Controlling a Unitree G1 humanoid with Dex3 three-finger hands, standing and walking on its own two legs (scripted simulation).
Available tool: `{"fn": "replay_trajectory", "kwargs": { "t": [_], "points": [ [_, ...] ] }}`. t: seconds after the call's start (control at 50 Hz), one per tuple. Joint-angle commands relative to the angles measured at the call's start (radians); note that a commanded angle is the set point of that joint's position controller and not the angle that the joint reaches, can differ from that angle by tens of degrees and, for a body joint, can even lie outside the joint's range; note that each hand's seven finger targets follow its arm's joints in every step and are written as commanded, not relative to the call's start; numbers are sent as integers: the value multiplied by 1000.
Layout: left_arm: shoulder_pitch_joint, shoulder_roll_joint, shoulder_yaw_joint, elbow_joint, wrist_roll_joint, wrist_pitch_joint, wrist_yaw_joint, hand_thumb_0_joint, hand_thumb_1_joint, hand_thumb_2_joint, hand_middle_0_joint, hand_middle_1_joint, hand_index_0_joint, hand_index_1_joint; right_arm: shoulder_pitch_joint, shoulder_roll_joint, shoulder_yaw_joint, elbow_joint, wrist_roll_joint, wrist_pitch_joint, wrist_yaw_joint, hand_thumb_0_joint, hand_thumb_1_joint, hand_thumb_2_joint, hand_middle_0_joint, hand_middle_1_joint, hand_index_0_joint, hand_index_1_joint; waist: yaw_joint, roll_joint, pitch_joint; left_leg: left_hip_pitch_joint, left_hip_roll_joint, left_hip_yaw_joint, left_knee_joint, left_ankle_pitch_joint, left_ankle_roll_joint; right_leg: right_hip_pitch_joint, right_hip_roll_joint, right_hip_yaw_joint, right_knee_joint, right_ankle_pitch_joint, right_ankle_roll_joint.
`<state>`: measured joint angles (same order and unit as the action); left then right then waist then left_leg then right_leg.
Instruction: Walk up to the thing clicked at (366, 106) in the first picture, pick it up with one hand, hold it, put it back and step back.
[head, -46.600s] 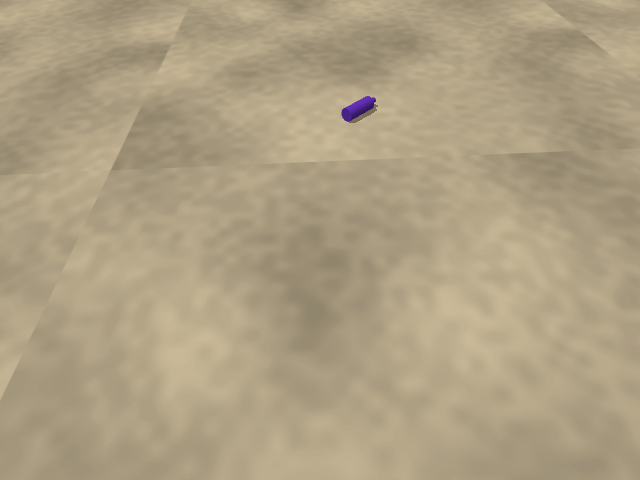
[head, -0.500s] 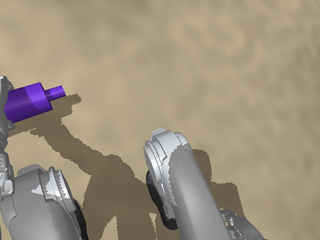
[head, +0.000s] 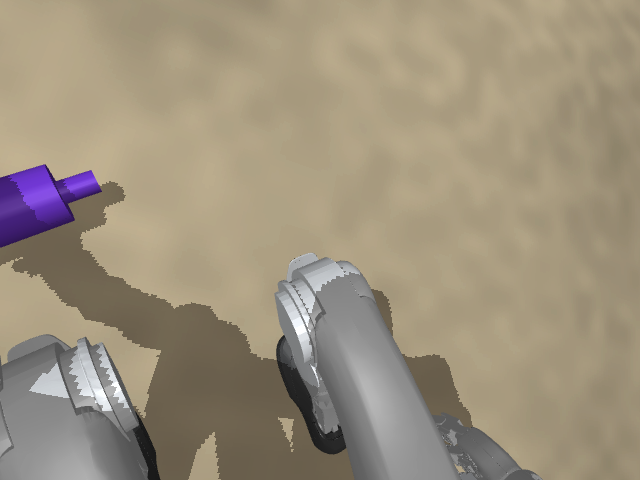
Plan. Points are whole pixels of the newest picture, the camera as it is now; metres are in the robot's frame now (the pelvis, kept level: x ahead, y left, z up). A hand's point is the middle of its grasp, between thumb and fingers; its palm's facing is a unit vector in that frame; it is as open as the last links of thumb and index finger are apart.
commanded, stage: rest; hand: left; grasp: from above
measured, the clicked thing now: out of the picture +0.46 +0.26 -0.26
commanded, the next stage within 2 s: open in 0.24 s
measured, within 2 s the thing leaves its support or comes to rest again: rests again in 0.82 s
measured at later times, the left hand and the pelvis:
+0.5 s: hand out of the picture +0.45 +0.28 -0.23, palm faces -0.43 -0.16 -0.89, open 10.4 cm; pelvis -0.01 +0.00 +0.00, yaw -1 degrees
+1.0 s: hand out of the picture +0.46 +0.28 -0.23, palm faces -0.41 -0.16 -0.90, open 11.9 cm; pelvis -0.01 +0.01 +0.00, yaw -2 degrees
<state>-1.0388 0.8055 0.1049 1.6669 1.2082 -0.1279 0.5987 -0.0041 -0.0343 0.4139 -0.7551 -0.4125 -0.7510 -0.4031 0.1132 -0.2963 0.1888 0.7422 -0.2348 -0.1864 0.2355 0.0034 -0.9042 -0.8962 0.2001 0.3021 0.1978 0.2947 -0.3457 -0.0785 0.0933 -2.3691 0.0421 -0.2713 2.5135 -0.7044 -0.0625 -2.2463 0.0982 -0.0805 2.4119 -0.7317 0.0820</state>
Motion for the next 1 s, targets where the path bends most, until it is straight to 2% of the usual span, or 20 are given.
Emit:
{"fn": "replay_trajectory", "kwargs": {
  "t": [0.0,0.04,0.06,0.1,0.12,0.28,0.32,0.34,0.36,0.4,0.42,0.48,0.5,0.56,0.58,0.72,0.74,0.8,0.88,0.98],
  "points": [
    [-304,192,-2,-110,-5,-5,56,0,838,786,-1190,-577,-1183,-584,210,-292,-75,17,3,-9,-2,0,-901,-900,200,300,200,300,-40,453,-688,537,19,159,-222,223,66,347,14,-170,-231,339,-96],
    [-305,205,3,-109,-5,-3,61,0,826,786,-1185,-568,-1175,-577,203,-293,-71,16,5,-9,-2,0,-901,-900,200,300,200,300,-37,464,-691,535,19,157,-223,234,66,352,15,-167,-230,349,-96],
    [-325,187,-21,-96,-3,-1,57,0,815,784,-1176,-582,-1169,-590,201,-287,-63,12,0,-12,4,0,-903,-901,200,300,200,300,-53,454,-679,526,22,156,-208,232,70,360,18,-162,-227,359,-94],
    [-322,204,-14,-84,-5,1,65,0,813,786,-1176,-569,-1166,-579,200,-296,-61,11,1,-20,7,0,-902,-901,200,300,200,300,-52,435,-660,516,20,158,-202,228,72,360,18,-160,-235,357,-91],
    [-315,234,13,-102,-16,-3,75,0,828,764,-1182,-558,-1176,-564,200,-304,-61,12,2,-23,4,0,-899,-899,200,300,200,300,-38,438,-672,514,22,155,-211,233,72,371,20,-163,-242,356,-90],
    [-331,227,-16,-35,-13,-4,73,0,798,721,-1150,-554,-1149,-555,199,-311,-40,5,-7,-37,13,0,-901,-901,200,300,200,300,-73,413,-642,490,28,145,-193,219,76,387,25,-165,-239,352,-86],
    [-324,251,-5,-30,-18,-8,79,0,787,728,-1147,-556,-1144,-559,192,-321,-38,-1,-4,-40,10,0,-901,-901,200,300,200,300,-59,405,-627,471,26,142,-199,192,77,379,26,-165,-251,320,-88],
    [-328,260,0,-38,-11,-10,80,0,707,713,-1067,-574,-1064,-573,204,-324,-36,-3,-8,-43,9,0,-891,-896,201,300,201,300,-65,413,-632,486,24,142,-203,196,75,383,24,-174,-249,321,-87],
    [-300,252,1,-32,-15,-10,84,0,627,720,-987,-574,-984,-577,192,-317,-35,-3,-10,-41,9,0,-890,-896,201,301,201,301,-48,432,-638,497,27,141,-215,192,70,391,28,-171,-249,314,-92],
    [-333,232,-20,-26,-10,-13,80,0,467,653,-827,-593,-826,-581,194,-322,-32,-6,-17,-49,14,0,-888,-895,201,300,201,300,-79,428,-614,496,26,136,-206,179,71,361,29,-182,-241,305,-90],
    [-338,247,-17,-37,-10,-14,81,0,387,657,-760,-595,-768,-588,193,-328,-31,-4,-13,-51,14,0,-891,-897,201,301,201,301,-74,428,-619,502,27,136,-215,182,69,371,30,-183,-241,307,-92],
    [-346,259,-20,-36,-12,-15,77,0,185,689,-678,-610,-678,-610,190,-331,-29,-9,-12,-59,18,0,-891,-897,201,301,201,301,-79,422,-600,488,27,136,-202,179,72,365,30,-181,-242,306,-90],
    [-329,263,-20,-30,-12,-15,81,0,163,689,-658,-619,-659,-618,184,-331,-27,-11,-9,-57,17,0,-891,-897,201,301,201,301,-67,428,-603,489,29,135,-204,179,72,377,32,-172,-246,307,-90],
    [-335,247,-30,-30,-11,-17,85,0,70,684,-575,-641,-580,-636,181,-334,-25,-12,-11,-68,21,0,-890,-897,201,301,201,301,-79,434,-597,502,29,131,-204,181,67,360,30,-185,-236,308,-91],
    [-330,273,-9,-39,-8,-19,95,0,29,687,-544,-650,-548,-645,192,-338,-23,-9,-12,-65,20,0,-890,-897,201,301,201,301,-68,442,-613,507,31,128,-215,192,66,378,34,-186,-243,316,-91],
    [-345,257,-32,-4,-9,-2,95,0,-119,717,-403,-731,-414,-719,186,-341,-23,-13,-11,-72,26,0,-890,-897,201,301,201,301,-86,423,-558,469,29,129,-211,143,68,344,31,-185,-249,273,-92],
    [-325,265,-20,-5,-15,3,96,0,-140,722,-389,-742,-399,-731,186,-341,-23,-16,-11,-69,25,0,-890,-897,201,301,201,301,-71,427,-568,472,29,128,-223,147,67,353,34,-184,-257,271,-93],
    [-329,245,-41,9,-15,13,78,0,-161,767,-366,-791,-377,-779,182,-341,-25,-21,-11,-73,26,0,-893,-898,201,301,201,301,-85,417,-553,472,27,128,-220,133,68,335,34,-186,-253,260,-94],
    [-282,244,-27,2,-23,24,69,0,-234,774,-294,-833,-311,-815,199,-345,-24,-14,-9,-68,28,0,-891,-898,201,301,201,301,-68,450,-613,525,29,116,-235,218,59,367,32,-205,-234,333,-95],
    [-316,254,-25,-30,-33,23,62,0,-328,822,-221,-880,-233,-866,184,-336,-20,-19,-5,-63,29,0,-892,-898,201,301,201,301,-66,467,-602,518,31,115,-232,207,60,351,33,-203,-232,327,-98]
  ]
}}
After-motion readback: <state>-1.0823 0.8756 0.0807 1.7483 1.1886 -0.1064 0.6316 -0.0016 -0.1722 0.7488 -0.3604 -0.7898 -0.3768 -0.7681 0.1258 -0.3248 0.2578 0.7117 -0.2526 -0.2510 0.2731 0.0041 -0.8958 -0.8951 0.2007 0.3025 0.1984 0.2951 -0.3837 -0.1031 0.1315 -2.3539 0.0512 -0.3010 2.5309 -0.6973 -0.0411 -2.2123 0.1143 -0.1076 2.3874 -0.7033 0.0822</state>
